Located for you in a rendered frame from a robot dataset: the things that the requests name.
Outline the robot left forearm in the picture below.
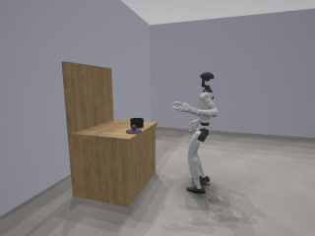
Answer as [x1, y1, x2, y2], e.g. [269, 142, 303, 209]
[189, 107, 218, 117]

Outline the robot right hand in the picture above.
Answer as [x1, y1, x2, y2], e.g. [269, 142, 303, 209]
[186, 120, 199, 132]

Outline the pot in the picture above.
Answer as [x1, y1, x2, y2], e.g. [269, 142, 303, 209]
[130, 118, 144, 129]

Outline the robot left hand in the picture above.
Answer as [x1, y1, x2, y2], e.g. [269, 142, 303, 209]
[172, 101, 191, 112]

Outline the left robot upper arm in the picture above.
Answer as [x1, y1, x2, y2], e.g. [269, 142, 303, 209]
[200, 92, 219, 117]

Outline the lid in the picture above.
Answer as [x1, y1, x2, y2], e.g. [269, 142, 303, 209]
[126, 129, 142, 134]

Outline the table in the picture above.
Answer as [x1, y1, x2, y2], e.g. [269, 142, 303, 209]
[61, 61, 158, 207]

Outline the humanoid robot torso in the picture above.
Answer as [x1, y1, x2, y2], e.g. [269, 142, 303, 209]
[198, 90, 214, 135]

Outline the robot left shin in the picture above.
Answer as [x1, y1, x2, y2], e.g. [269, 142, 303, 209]
[187, 159, 201, 189]

